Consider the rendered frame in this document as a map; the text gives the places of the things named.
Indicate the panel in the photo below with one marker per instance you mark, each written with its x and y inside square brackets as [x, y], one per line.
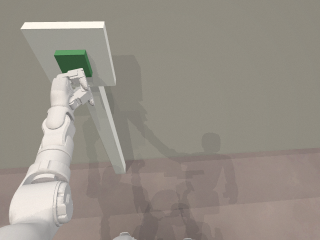
[45, 38]

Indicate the left robot hand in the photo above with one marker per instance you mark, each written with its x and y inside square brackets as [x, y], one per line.
[62, 94]

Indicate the robot left forearm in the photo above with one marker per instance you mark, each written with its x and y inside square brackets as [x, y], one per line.
[56, 150]

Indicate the left robot shin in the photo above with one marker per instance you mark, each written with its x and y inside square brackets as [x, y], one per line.
[124, 234]

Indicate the left robot upper arm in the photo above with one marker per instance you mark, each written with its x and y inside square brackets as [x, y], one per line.
[38, 211]

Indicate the button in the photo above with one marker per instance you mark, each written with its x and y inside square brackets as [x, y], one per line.
[73, 59]

